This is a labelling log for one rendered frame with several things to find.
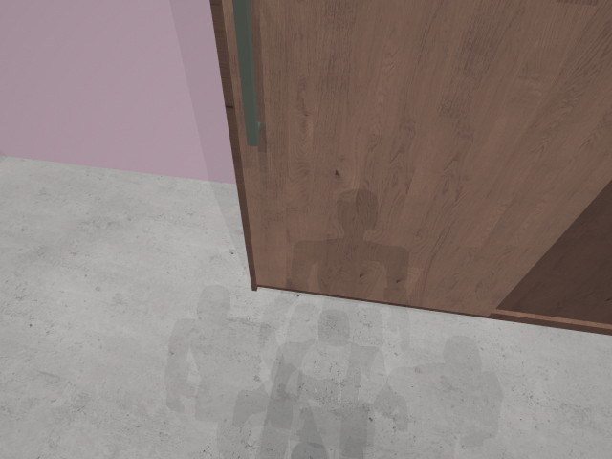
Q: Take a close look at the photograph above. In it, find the wardrobe door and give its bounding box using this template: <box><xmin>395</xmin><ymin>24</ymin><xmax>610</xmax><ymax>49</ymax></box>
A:
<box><xmin>222</xmin><ymin>0</ymin><xmax>612</xmax><ymax>317</ymax></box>
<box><xmin>495</xmin><ymin>180</ymin><xmax>612</xmax><ymax>324</ymax></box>

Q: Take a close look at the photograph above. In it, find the handle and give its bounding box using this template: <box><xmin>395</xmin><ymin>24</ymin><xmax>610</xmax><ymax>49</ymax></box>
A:
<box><xmin>232</xmin><ymin>0</ymin><xmax>261</xmax><ymax>146</ymax></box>

